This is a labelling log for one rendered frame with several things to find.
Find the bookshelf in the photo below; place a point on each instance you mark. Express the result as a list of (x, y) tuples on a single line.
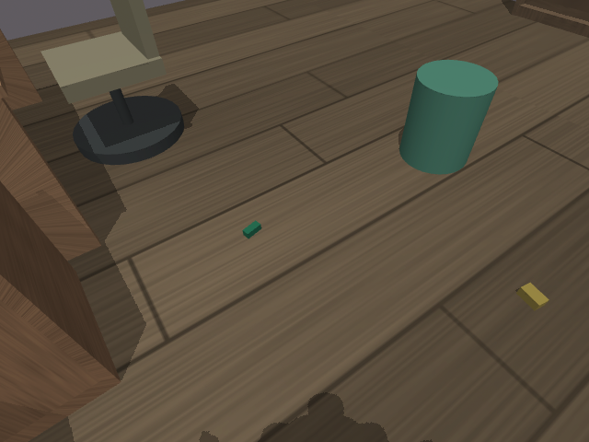
[(569, 15)]

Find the desk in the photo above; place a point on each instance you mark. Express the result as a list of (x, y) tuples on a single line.
[(25, 172)]

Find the office chair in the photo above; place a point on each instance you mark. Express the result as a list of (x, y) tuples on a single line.
[(125, 130)]

